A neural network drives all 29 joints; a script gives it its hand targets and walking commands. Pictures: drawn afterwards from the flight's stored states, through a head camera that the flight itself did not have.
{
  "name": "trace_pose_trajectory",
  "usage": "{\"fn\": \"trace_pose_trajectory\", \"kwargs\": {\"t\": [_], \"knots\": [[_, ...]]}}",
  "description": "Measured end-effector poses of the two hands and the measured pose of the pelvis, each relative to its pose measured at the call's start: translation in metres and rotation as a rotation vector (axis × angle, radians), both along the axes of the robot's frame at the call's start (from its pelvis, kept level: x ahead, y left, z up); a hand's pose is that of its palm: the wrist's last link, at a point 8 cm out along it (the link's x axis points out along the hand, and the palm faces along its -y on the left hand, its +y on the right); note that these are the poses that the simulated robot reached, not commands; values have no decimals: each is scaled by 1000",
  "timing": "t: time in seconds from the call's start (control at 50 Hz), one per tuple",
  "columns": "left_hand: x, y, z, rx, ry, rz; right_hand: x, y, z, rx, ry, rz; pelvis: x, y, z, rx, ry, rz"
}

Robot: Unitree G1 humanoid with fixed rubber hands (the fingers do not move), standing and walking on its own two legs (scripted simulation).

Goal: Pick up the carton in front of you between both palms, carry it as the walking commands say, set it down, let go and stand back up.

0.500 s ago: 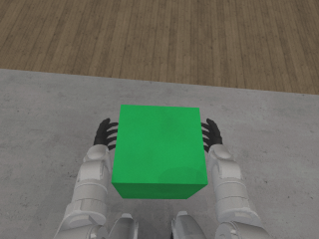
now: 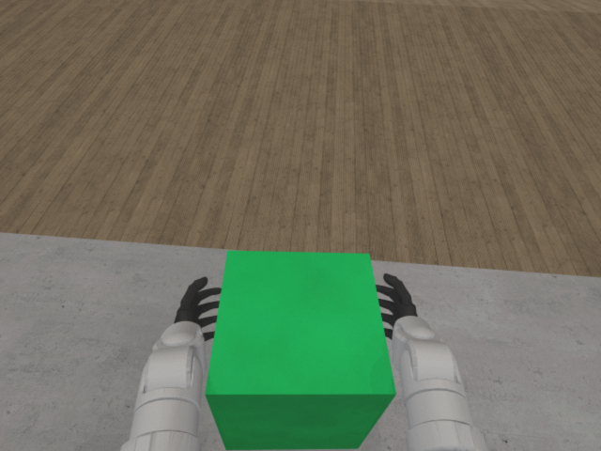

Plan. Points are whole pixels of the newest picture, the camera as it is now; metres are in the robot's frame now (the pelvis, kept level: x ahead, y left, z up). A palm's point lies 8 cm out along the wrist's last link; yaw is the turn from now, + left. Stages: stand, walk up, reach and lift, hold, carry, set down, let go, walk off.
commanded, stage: reach and lift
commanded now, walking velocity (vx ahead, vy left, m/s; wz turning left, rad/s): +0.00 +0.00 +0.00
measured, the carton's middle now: (295, 354) +0.29 +0.00 -0.05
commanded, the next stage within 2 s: hold in 1.00 s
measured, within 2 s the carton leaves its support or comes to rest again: neither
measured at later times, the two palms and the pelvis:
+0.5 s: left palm (186, 326) +0.29 +0.15 +0.04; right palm (404, 320) +0.29 -0.15 +0.04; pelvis -0.01 +0.00 +0.01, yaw +0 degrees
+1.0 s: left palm (185, 321) +0.29 +0.15 +0.05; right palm (406, 316) +0.30 -0.15 +0.05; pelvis +0.01 +0.00 +0.01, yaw +0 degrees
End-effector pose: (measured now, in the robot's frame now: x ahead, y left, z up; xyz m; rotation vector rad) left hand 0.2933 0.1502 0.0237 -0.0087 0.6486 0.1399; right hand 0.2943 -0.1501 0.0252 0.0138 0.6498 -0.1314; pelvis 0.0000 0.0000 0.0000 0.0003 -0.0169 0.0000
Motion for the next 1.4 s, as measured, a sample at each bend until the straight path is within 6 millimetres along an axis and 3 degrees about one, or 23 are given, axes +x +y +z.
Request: {"fn": "trace_pose_trajectory", "kwargs": {"t": [0.28,0.86,1.18,1.4], "knots": [[-5,0,5,-1,24,-4,-6,0,5,0,23,-1,-15,0,2,-1,-64,-1],[4,1,19,35,24,-31,3,1,19,-37,22,25,8,2,10,-1,-79,0],[-7,1,38,34,-10,-27,-7,1,38,-35,-13,26,4,0,12,-1,-111,0],[-14,1,35,22,12,-19,-13,1,35,-24,10,18,-7,1,9,-1,-130,0]]}}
